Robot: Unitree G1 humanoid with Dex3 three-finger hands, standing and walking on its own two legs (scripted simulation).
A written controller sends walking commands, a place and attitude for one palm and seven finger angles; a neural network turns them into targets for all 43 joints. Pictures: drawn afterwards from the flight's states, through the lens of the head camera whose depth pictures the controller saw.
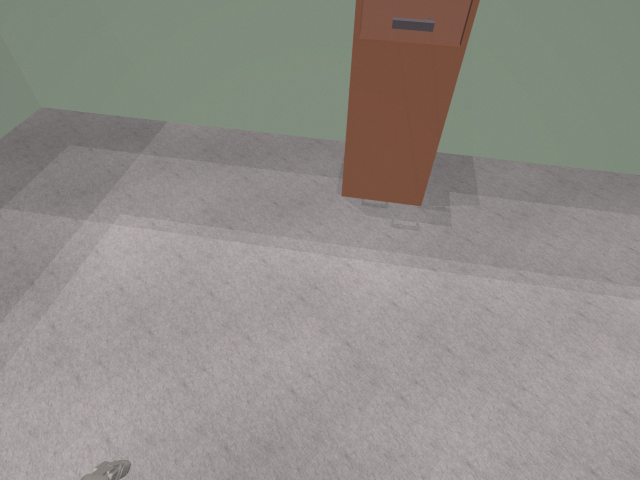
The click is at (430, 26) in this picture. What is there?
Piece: drawer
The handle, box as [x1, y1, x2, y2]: [392, 15, 434, 31]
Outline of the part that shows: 392,28 432,31 434,20 432,18 429,18 428,20 397,18 397,15 394,15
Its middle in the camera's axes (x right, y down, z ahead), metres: +0.29 -0.69 +1.23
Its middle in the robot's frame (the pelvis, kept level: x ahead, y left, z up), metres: +1.41 -0.22 +0.03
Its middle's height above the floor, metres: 0.80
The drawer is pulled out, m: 0.00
